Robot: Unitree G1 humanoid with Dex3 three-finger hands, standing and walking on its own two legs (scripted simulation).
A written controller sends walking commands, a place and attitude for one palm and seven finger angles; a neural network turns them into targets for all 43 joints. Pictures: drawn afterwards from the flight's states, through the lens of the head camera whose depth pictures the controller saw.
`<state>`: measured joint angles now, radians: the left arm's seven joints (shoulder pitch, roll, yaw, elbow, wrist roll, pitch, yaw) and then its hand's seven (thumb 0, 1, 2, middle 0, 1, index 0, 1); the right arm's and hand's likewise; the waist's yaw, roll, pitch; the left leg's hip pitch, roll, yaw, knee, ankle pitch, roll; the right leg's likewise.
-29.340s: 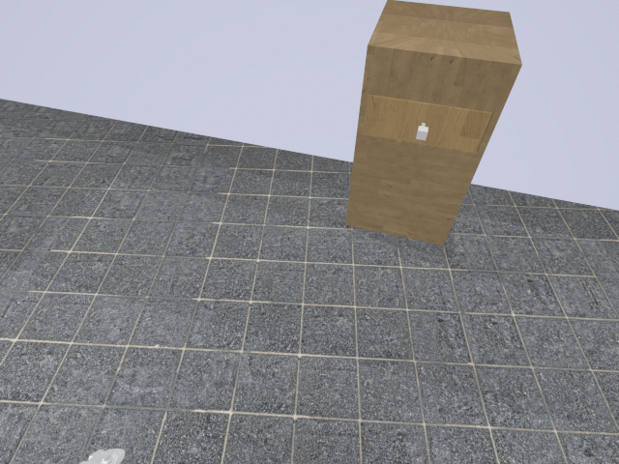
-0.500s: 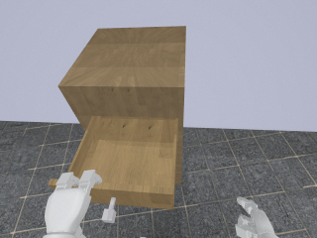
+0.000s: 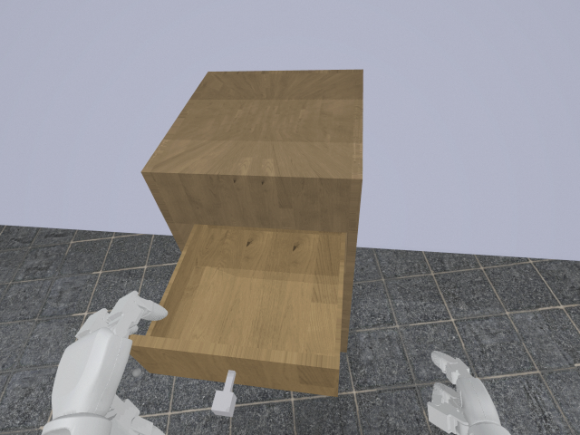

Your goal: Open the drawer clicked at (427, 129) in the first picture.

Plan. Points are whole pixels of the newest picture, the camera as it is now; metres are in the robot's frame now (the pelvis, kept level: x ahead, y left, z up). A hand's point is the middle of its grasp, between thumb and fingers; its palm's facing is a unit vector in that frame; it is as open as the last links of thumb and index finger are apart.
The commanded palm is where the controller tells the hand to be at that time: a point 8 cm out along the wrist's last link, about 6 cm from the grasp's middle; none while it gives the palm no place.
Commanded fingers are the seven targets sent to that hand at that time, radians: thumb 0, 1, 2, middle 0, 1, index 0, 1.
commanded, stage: draw the hand back to the body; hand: left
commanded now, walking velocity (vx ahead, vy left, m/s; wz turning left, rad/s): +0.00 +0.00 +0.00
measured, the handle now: (227, 392) +0.23 +0.16 -0.18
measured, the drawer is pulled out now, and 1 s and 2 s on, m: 0.29 0.29 0.29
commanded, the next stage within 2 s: step back with the hand held close in 0.94 s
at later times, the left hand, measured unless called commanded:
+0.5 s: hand (78, 331) +0.18 +0.23 +0.16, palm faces +0.34 -0.86 -0.39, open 10.7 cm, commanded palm +0.13 +0.28 +0.19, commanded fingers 0.00 0.51 0.74 -0.23 -0.55 -0.23 -0.55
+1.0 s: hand (64, 321) +0.18 +0.23 +0.18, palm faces +0.39 -0.83 -0.40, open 7.5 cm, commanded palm +0.13 +0.28 +0.21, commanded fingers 0.00 0.90 0.90 -0.20 -0.30 -0.20 -0.30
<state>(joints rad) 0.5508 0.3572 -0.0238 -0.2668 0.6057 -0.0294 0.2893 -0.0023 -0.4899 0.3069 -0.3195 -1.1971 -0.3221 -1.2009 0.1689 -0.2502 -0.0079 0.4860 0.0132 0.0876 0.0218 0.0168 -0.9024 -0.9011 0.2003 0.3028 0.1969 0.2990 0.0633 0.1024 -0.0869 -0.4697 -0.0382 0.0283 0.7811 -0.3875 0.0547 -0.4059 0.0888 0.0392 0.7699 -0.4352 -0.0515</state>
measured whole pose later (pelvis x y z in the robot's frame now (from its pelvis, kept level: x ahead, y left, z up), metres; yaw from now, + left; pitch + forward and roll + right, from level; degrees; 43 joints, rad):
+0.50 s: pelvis +0.01 +0.01 +0.03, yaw +2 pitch -1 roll -1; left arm 0.62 0.33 0.19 -0.50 -0.07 -0.07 0.13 0.00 0.18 0.60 -0.26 -0.76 -0.26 -0.77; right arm 0.20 -0.23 0.03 0.58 0.03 -0.10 -0.07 0.02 -0.90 -0.90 0.20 0.30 0.20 0.30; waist 0.04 0.07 -0.02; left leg -0.22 -0.06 -0.01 0.52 -0.28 0.06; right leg -0.13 0.06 0.02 0.47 -0.32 -0.04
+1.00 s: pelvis +0.01 -0.01 +0.03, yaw +2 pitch -2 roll -1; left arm 0.59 0.34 0.27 -0.50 -0.09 -0.09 0.12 0.02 0.86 0.89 -0.22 -0.32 -0.21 -0.32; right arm 0.19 -0.23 0.03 0.60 0.03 -0.09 -0.07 0.02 -0.90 -0.90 0.20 0.30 0.20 0.30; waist 0.05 0.07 0.00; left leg -0.18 -0.04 -0.02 0.48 -0.26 0.04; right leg -0.09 0.08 0.01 0.42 -0.29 -0.06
